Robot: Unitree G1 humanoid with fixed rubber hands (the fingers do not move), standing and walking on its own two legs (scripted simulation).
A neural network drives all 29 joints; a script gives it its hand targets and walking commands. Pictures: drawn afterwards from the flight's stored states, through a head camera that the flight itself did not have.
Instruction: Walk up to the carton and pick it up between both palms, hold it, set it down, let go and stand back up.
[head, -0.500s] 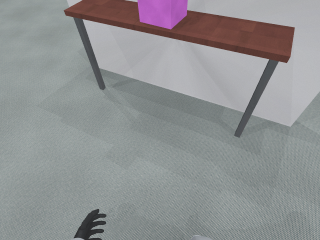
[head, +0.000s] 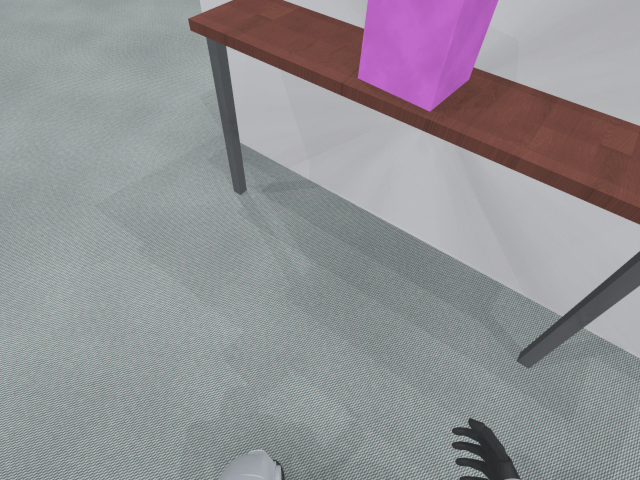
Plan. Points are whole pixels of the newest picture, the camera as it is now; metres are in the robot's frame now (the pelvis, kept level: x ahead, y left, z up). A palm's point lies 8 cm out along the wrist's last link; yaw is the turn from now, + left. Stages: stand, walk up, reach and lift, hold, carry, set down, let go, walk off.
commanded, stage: walk up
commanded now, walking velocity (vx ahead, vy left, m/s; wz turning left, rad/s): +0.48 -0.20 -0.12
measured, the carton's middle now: (426, 27) +1.03 -0.14 +0.09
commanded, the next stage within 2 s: none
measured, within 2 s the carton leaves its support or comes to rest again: neither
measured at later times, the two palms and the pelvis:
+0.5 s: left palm (250, 302) +0.38 +0.16 -0.10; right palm out of the picture +0.10 -0.27 -0.11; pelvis +0.22 -0.05 +0.02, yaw -1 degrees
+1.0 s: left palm (246, 333) +0.34 +0.16 -0.12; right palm (486, 244) +0.57 -0.27 -0.11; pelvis +0.43 -0.05 +0.02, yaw +0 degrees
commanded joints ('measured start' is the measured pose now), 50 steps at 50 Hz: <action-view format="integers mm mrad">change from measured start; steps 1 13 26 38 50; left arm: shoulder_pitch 93 -292 -43 -123 -45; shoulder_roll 166 70 264 150 149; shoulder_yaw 44 16 61 18 27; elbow -74 -179 -122 -107 -46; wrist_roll -17 21 38 7 -3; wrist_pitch -8 73 -7 -46 3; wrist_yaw -1 -51 -19 5 17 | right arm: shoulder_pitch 549 398 422 247 189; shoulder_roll -389 -137 -83 -47 -88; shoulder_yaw -105 -26 -24 -32 -22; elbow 108 114 95 59 53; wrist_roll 30 8 1 4 5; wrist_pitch -2 -30 -15 62 -2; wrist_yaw -52 -48 -24 -14 -22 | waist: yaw -212 -91 72 -77 -107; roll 313 191 -170 -143 -83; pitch -378 37 -174 -2 -48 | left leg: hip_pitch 738 260 65 -149 331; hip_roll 509 260 73 47 -37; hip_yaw -941 -233 28 -138 19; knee -420 -444 211 453 -141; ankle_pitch -166 44 -178 -61 79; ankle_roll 119 92 11 -60 -32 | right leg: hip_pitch -589 -643 126 -173 -210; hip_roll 108 -51 -168 -256 -100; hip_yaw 169 108 197 202 25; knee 713 479 -109 -274 -40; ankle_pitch -52 355 106 820 647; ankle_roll -53 -16 -69 -166 -104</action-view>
